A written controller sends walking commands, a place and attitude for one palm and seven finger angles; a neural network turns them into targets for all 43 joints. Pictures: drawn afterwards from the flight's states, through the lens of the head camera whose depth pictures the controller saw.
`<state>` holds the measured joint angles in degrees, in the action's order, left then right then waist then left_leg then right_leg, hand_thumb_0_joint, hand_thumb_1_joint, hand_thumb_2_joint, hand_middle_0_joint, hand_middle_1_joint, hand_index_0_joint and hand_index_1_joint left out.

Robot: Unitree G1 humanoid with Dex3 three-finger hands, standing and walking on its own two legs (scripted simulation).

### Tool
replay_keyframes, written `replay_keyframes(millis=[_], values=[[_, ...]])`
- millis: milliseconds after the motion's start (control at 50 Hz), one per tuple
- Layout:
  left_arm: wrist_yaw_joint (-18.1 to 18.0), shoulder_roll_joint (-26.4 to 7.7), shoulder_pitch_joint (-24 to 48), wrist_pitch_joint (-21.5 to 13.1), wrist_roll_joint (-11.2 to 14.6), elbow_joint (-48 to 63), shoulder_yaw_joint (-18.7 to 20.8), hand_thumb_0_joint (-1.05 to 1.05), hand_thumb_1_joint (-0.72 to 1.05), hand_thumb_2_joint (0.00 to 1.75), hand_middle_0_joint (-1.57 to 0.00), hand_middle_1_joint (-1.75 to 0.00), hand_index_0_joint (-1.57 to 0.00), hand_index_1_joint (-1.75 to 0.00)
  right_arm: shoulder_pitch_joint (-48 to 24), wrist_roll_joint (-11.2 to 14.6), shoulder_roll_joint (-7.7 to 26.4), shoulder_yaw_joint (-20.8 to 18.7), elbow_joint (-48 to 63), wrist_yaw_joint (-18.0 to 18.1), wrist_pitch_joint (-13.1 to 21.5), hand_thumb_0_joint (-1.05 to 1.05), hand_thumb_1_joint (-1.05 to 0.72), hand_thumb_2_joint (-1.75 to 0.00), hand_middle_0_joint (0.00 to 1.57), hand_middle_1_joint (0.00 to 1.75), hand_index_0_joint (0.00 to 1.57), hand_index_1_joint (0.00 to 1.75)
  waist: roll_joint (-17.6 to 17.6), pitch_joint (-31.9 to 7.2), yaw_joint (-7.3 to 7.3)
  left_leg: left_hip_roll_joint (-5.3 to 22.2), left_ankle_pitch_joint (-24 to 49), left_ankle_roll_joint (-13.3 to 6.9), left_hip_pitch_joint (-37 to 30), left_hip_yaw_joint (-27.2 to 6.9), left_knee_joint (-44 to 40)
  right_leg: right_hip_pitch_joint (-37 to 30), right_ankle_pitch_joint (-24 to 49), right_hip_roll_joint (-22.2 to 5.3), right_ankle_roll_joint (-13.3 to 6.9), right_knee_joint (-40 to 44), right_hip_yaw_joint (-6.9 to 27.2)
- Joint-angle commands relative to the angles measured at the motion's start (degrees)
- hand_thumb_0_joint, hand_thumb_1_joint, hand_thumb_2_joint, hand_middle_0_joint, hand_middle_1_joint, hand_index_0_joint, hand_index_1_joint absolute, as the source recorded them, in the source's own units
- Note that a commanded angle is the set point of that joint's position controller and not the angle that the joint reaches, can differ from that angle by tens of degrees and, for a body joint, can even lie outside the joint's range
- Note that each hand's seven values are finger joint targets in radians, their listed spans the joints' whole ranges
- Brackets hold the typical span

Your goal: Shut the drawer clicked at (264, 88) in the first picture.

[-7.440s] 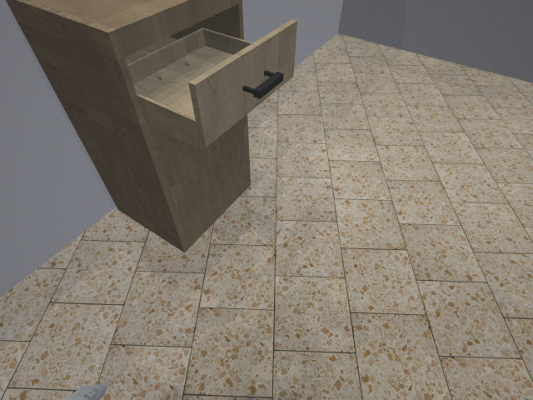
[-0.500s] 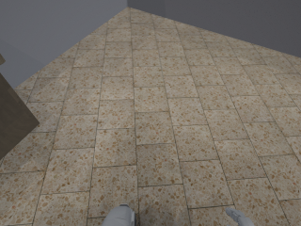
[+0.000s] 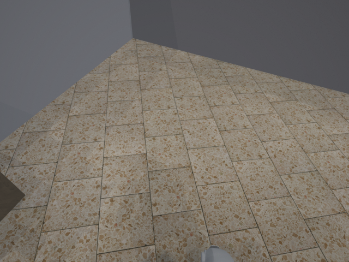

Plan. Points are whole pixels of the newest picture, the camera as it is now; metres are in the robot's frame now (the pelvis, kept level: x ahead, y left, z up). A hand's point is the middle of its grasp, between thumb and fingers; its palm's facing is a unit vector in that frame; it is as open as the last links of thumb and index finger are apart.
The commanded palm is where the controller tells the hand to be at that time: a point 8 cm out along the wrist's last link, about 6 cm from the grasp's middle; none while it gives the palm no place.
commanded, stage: walk to a spot facing it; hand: left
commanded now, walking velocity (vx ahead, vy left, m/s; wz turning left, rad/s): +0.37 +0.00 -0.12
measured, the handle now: out of the picture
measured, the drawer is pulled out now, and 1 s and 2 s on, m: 0.23 0.23 0.23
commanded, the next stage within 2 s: turn to face it in 0.20 s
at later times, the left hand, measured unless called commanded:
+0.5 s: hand (124, 229) +0.24 +0.15 -0.18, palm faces +0.09 -0.97 -0.23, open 7.2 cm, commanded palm none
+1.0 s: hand (103, 204) +0.31 +0.22 -0.17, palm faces +0.34 -0.90 -0.26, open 7.4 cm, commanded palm none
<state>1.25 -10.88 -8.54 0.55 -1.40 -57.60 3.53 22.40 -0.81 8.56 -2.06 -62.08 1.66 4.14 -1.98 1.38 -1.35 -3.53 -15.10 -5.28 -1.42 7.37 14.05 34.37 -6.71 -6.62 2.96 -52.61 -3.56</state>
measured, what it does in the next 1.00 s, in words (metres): walks ahead, turning left: right foot, then left foot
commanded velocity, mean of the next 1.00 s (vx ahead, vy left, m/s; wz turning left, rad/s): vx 0.07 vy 0.00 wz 0.46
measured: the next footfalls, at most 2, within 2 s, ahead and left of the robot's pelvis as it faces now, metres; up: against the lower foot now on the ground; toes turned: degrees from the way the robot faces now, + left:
right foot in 0.20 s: +0.23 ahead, -0.15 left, +0.00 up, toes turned -9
left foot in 0.64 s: +0.37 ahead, +0.10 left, +0.00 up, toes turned +15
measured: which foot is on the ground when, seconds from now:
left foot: down 0.00-0.20, up 0.22-0.62, down 0.64-1.00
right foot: up 0.00-0.18, down 0.20-0.64, up 0.66-1.00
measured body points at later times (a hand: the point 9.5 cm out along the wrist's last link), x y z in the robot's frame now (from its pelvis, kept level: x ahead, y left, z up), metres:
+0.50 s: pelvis +0.21 -0.05 -0.01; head +0.23 -0.05 +0.44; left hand +0.24 +0.20 -0.16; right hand +0.26 -0.28 -0.16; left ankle +0.29 +0.10 -0.69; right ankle +0.19 -0.14 -0.74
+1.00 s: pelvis +0.28 -0.01 -0.01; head +0.31 +0.01 +0.44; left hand +0.29 +0.27 -0.15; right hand +0.45 -0.22 -0.14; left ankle +0.33 +0.09 -0.74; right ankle +0.31 -0.18 -0.69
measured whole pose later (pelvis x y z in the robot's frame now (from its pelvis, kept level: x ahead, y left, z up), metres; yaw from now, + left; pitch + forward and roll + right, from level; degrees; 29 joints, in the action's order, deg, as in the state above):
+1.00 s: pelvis +0.28 -0.01 -0.01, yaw +18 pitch +2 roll -2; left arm -0.9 -13.8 -9.5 2.4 -0.8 -50.2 4.5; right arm 8.7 -1.3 11.0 -2.9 -51.0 -0.7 -2.0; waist 0.9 3.2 -0.8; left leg -2.4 -6.8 -3.4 22.3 -2.4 27.6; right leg 25.4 -24.4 -3.8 5.0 -53.9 -0.4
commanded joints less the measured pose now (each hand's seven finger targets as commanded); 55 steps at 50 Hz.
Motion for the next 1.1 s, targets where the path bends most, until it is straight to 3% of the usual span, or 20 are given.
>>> replay_keyframes(millis=[0,60,100,140,160,180,200,260,360,500,540,580,600,620,640,700,780,960,1040,1080], values=[[0.4,-1.3,9.1,-1.9,0.0,6.2,-0.1,0.0,0.9,0.9,-0.2,-0.3,-0.2,-0.3,9.1,-0.5,6.9,-1.3,-0.9,0.5,1.2,0.0,-0.9,-0.9,0.2,0.3,0.2,0.3,6.5,6.3,-2.97,19.7,30.4,-3.6,-7.0,-9.3,-1.7,8.2,-3.0,0.5,-2.1,7.4,-1.1],[0.4,-0.8,11.7,-2.4,0.0,6.9,-0.4,0.0,0.9,0.9,-0.2,-0.3,-0.2,-0.3,11.1,-0.8,6.7,-1.1,-2.5,0.6,0.9,0.0,-0.9,-0.9,0.2,0.3,0.2,0.3,7.1,7.1,-3.42,19.5,38.8,-2.9,-7.3,-7.3,1.1,4.1,-5.5,2.5,-4.0,12.8,-3.0],[0.2,-1.2,6.6,-2.8,0.2,5.6,-0.4,0.0,0.9,0.9,-0.2,-0.3,-0.2,-0.3,9.8,-0.6,7.9,-1.0,-2.9,0.7,0.7,0.0,-0.9,-0.9,0.2,0.3,0.2,0.3,8.2,4.2,-0.53,18.9,53.8,-2.2,-5.5,-5.2,7.2,-6.1,-7.2,5.9,-5.8,16.9,-5.5],[-0.3,-3.6,-7.5,-3.7,0.0,1.1,0.4,0.0,0.9,0.9,-0.2,-0.3,-0.2,-0.3,7.8,0.1,8.7,-1.1,-2.9,0.6,0.7,0.0,-0.9,-0.9,0.2,0.3,0.2,0.3,6.0,-2.9,5.97,16.2,57.2,0.4,0.8,-3.2,22.2,-26.0,-0.3,8.0,-7.3,23.2,-6.5],[-0.9,-7.4,-16.9,-4.3,-0.3,-1.8,1.5,0.0,0.9,0.9,-0.2,-0.3,-0.2,-0.3,5.9,0.8,7.7,-1.1,-2.1,0.1,1.0,0.0,-0.9,-0.9,0.2,0.3,0.2,0.3,4.6,-8.3,9.84,13.9,43.8,2.3,13.1,-1.8,34.8,-42.1,6.4,0.5,-10.2,22.5,1.2],[-1.6,-13.0,-23.2,-4.7,-0.2,-3.4,2.8,0.0,0.9,0.9,-0.2,-0.3,-0.2,-0.3,7.7,1.5,3.9,-0.8,-0.6,0.0,1.6,0.0,-0.9,-0.9,0.2,0.3,0.2,0.3,-6.6,-14.4,10.02,4.5,-3.7,4.8,30.0,0.2,55.2,-55.2,20.9,-17.7,-17.9,26.0,25.0],[-1.5,-14.8,-22.3,-4.3,0.9,-3.3,3.0,0.0,0.9,0.9,-0.2,-0.3,-0.2,-0.3,6.0,1.4,4.9,-1.0,0.2,0.2,1.1,0.0,-0.9,-0.9,0.2,0.3,0.2,0.3,-4.4,-14.8,9.27,4.4,-17.5,4.2,32.7,-5.8,65.3,-50.1,19.8,-22.6,-21.4,31.4,30.1],[-2.2,-6.4,-8.6,-4.5,0.6,-0.3,1.2,0.0,0.9,0.9,-0.2,-0.3,-0.2,-0.3,0.8,0.0,2.1,-1.2,1.1,-0.5,-0.8,0.0,-0.9,-0.9,0.2,0.3,0.2,0.3,2.0,-0.2,3.14,11.0,-6.2,4.3,34.6,-9.6,62.3,-27.4,8.2,-16.0,-14.5,37.1,14.7],[-2.6,-2.6,-6.5,-5.2,0.1,-0.3,-0.2,0.0,0.9,0.9,-0.2,-0.3,-0.2,-0.3,3.8,-0.3,-1.1,-0.7,0.5,-1.3,-3.7,0.0,-0.9,-0.9,0.2,0.3,0.2,0.3,-4.2,0.3,-1.33,10.5,-1.5,7.0,27.9,-5.2,47.0,-17.7,23.6,-9.8,-10.3,36.5,-2.5],[-2.8,-7.3,-8.1,-3.5,0.0,0.4,1.0,0.0,0.9,0.9,-0.2,-0.3,-0.2,-0.3,-11.2,-0.2,2.5,-1.0,7.4,-3.0,-4.2,0.0,-0.9,-0.9,0.2,0.3,0.2,0.3,-7.0,2.3,1.67,8.9,1.4,7.1,27.3,-1.5,31.2,-23.4,22.0,-11.7,-8.5,32.2,-5.3],[-3.0,-8.7,-7.9,-2.9,-0.2,1.2,1.7,0.0,0.9,0.9,-0.2,-0.3,-0.2,-0.3,-12.2,-0.3,3.9,-1.4,8.8,-3.1,-4.2,0.0,-0.9,-0.9,0.2,0.3,0.2,0.3,-6.5,1.6,1.46,8.2,0.3,6.4,24.4,-1.5,27.0,-24.9,22.4,-13.2,-7.8,27.7,-5.4],[-2.8,-9.9,-7.9,-2.2,0.3,2.4,2.2,0.0,0.9,0.9,-0.2,-0.3,-0.2,-0.3,-7.0,-0.8,7.4,-2.3,8.5,-2.8,-4.1,0.0,-0.9,-0.9,0.2,0.3,0.2,0.3,-1.6,-2.3,-1.6,5.5,7.0,5.7,13.8,-0.3,18.1,-24.1,22.8,-11.7,-5.4,14.5,-8.4],[-2.6,-9.0,-8.5,-1.9,0.9,3.6,2.3,0.0,0.9,0.9,-0.2,-0.3,-0.2,-0.3,-2.1,-1.2,12.4,-3.4,8.3,-2.5,-3.7,0.0,-0.9,-0.9,0.2,0.3,0.2,0.3,9.6,-7.7,-3.74,12.9,24.7,2.0,3.9,-10.3,13.2,-17.2,9.1,-6.8,-2.0,0.8,-10.4],[-2.3,-5.9,-10.1,-1.6,1.7,6.0,1.5,0.0,0.9,0.9,-0.2,-0.3,-0.2,-0.3,0.6,-0.9,18.9,-4.4,8.8,-2.1,-3.5,0.0,-0.9,-0.9,0.2,0.3,0.2,0.3,25.0,-11.4,-3.6,28.5,50.9,-7.4,-2.7,-31.2,10.4,-4.5,-32.6,1.6,1.5,-15.2,-7.8],[-3.0,-7.3,-7.1,-0.9,0.9,7.7,1.0,0.0,0.9,0.9,-0.2,-0.3,-0.2,-0.3,1.0,0.1,19.0,-4.2,8.5,-1.7,-4.1,0.0,-0.9,-0.9,0.2,0.3,0.2,0.3,15.6,-13.2,-4.01,30.1,41.0,-9.5,-0.5,-32.0,9.1,-3.8,-33.0,1.0,0.8,-20.5,0.0],[-2.4,-6.8,-4.7,-0.3,0.5,7.0,1.9,0.0,0.9,0.9,-0.2,-0.3,-0.2,-0.3,-11.5,-0.3,14.3,-3.3,12.7,-1.0,-4.1,0.0,-0.9,-0.9,0.2,0.3,0.2,0.3,10.5,-4.6,-0.29,21.4,12.6,-5.5,13.6,-24.8,4.5,-2.5,-21.3,-1.0,1.1,-18.9,2.8],[-2.0,-6.3,-8.5,1.0,0.2,6.8,2.1,0.0,0.9,0.9,-0.2,-0.3,-0.2,-0.3,-15.4,-0.4,14.1,-3.3,14.7,-1.4,-4.2,0.0,-0.9,-0.9,0.2,0.3,0.2,0.3,9.9,-4.3,1.72,16.6,1.8,-3.3,20.4,-20.5,0.9,-7.9,-15.7,0.2,1.5,-12.1,2.0],[-2.5,-6.4,-1.9,0.5,0.5,12.5,2.0,0.0,0.9,0.9,-0.2,-0.3,-0.2,-0.3,-10.3,-0.6,15.2,-5.1,14.4,-1.6,-5.1,0.0,-0.9,-0.9,0.2,0.3,0.2,0.3,10.7,-7.2,-1.14,16.1,9.6,-5.5,11.5,-29.1,4.6,-6.9,-19.6,3.3,1.8,1.3,3.3],[-2.8,-6.7,-5.5,0.3,1.1,12.4,1.8,0.0,0.9,0.9,-0.2,-0.3,-0.2,-0.3,-11.9,-0.6,15.1,-5.6,15.0,-1.8,-5.8,0.0,-0.9,-0.9,0.2,0.3,0.2,0.3,10.4,-7.6,0.64,13.3,12.8,-3.9,16.4,-31.0,6.8,-17.3,-17.3,6.1,0.7,15.0,2.4],[-3.1,-8.9,-11.6,-0.2,1.0,11.4,2.5,0.0,0.9,0.9,-0.2,-0.3,-0.2,-0.3,-14.2,0.1,12.9,-5.5,16.1,-2.1,-6.1,0.0,-0.9,-0.9,0.2,0.3,0.2,0.3,6.7,-9.0,3.83,8.2,4.4,0.9,25.5,-27.6,11.8,-31.2,-9.6,3.6,-1.0,31.8,3.5]])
